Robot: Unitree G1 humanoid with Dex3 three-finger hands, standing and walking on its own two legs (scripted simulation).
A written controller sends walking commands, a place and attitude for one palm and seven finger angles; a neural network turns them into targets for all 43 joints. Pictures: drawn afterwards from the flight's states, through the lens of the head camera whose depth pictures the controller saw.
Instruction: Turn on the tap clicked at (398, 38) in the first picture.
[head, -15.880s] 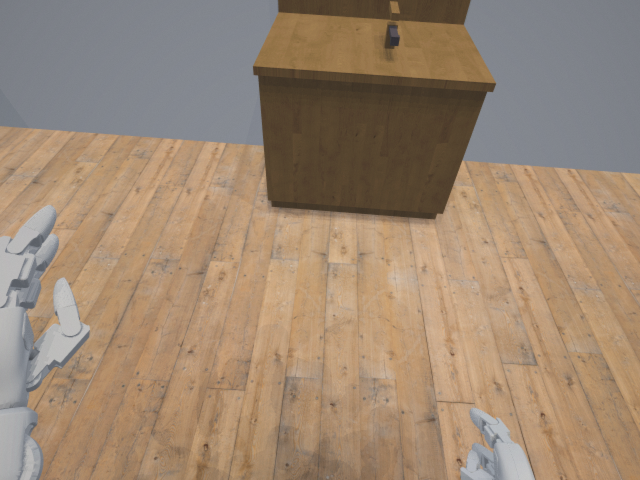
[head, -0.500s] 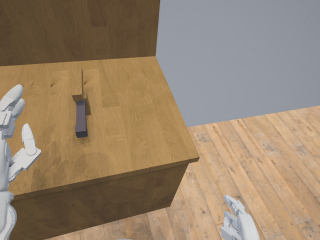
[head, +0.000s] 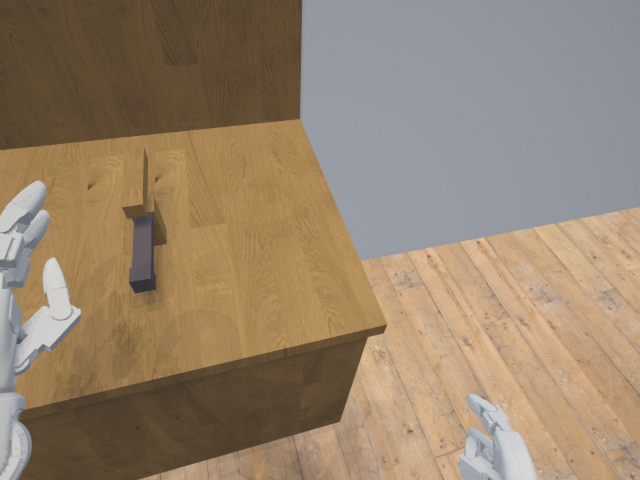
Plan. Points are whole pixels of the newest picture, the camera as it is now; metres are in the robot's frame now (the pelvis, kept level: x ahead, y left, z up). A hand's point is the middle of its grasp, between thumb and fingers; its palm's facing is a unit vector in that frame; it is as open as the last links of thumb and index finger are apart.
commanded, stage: come to a stop and stand still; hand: left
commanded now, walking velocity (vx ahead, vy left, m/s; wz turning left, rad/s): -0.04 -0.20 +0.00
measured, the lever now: (142, 279) +0.36 +0.28 +0.01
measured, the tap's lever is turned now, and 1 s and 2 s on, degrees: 0 0 0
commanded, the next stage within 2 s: look again from close up in 1.18 s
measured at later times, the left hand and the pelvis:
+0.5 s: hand (105, 300) +0.24 +0.23 +0.16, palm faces +0.38 -0.85 -0.38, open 7.4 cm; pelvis +0.02 -0.02 +0.00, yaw +0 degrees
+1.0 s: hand (37, 318) +0.21 +0.28 +0.16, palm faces +0.43 -0.84 -0.34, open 7.4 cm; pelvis -0.01 +0.01 +0.00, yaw +0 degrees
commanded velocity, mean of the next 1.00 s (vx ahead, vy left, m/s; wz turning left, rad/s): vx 0.00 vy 0.00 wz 0.00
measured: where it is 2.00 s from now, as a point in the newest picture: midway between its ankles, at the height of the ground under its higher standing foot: outside the picture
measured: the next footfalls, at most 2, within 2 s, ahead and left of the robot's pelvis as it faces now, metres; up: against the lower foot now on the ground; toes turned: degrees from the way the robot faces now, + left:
none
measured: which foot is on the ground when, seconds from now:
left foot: down 0.00-1.00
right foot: down 0.00-1.00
